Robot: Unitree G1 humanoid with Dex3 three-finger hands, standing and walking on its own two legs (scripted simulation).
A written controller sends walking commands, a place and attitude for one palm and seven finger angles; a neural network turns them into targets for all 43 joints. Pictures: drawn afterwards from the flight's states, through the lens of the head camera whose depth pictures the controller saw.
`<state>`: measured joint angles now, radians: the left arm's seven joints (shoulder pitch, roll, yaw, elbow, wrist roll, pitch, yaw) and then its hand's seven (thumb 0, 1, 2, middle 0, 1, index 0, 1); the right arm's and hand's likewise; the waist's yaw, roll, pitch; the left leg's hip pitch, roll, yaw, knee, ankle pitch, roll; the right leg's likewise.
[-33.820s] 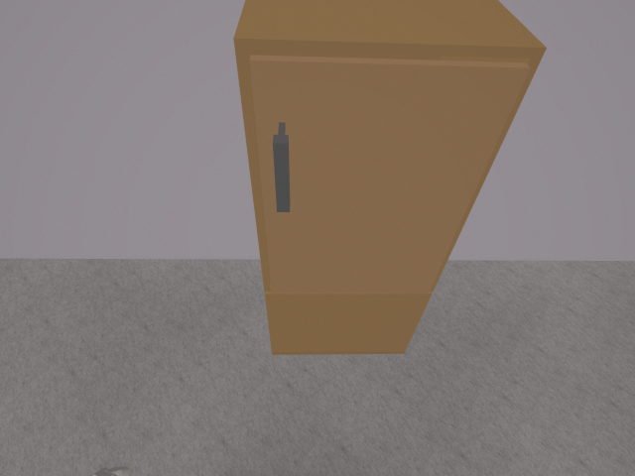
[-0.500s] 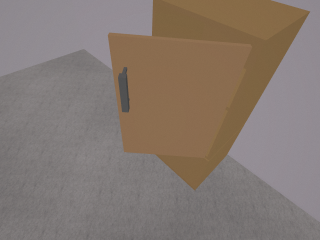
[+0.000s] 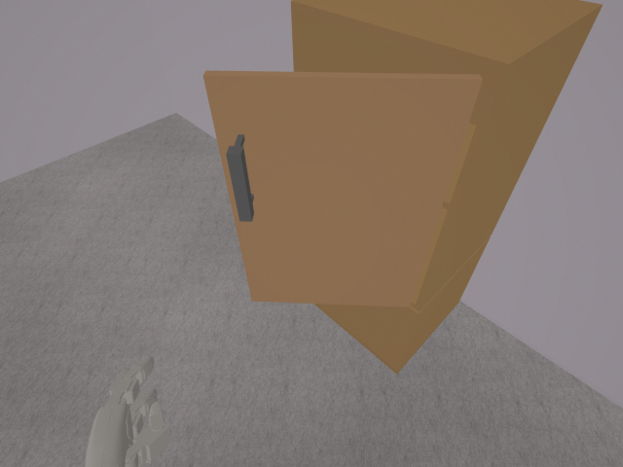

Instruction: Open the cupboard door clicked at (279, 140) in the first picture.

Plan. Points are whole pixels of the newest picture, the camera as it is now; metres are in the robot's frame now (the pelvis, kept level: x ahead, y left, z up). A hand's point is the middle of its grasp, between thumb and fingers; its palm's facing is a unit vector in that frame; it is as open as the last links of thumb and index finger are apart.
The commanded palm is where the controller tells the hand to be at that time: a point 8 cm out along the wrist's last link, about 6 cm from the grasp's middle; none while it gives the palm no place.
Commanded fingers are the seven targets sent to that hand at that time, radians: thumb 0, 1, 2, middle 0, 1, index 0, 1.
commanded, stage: raise the hand with hooked fingers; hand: left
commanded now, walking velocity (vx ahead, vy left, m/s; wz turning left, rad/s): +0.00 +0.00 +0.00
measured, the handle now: (243, 178) +0.56 +0.14 +0.07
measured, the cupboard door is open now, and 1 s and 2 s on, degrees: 42 42 42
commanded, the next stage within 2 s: move the hooked fingers beside the handle in 1.92 s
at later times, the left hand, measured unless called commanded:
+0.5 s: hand (172, 408) +0.20 +0.18 +0.01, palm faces -0.04 -0.99 -0.12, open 10.2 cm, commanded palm +0.17 +0.25 +0.01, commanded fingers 0.00 0.08 0.55 -0.26 -0.82 -0.26 -0.82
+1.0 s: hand (132, 346) +0.26 +0.23 +0.05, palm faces -0.02 -1.00 -0.07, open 13.0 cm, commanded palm +0.24 +0.29 +0.06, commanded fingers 0.00 -0.50 0.30 -0.30 -1.20 -0.30 -1.20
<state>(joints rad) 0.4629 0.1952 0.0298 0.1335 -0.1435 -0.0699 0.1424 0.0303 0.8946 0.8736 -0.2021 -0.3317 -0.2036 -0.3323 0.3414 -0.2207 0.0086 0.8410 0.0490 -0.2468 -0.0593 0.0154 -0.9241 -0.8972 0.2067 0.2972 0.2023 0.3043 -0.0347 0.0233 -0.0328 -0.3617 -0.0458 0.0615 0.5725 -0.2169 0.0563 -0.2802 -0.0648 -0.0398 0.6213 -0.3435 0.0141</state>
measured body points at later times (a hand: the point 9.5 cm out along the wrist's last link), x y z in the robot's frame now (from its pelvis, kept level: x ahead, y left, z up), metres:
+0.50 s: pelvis -0.01 -0.05 -0.07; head +0.05 -0.04 +0.38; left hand +0.19 +0.23 +0.02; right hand +0.22 -0.27 -0.14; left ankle +0.05 +0.08 -0.73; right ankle -0.01 -0.14 -0.73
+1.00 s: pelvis +0.01 +0.00 -0.03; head +0.05 +0.01 +0.41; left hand +0.25 +0.29 +0.05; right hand +0.18 -0.26 -0.09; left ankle +0.05 +0.08 -0.73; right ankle -0.01 -0.14 -0.73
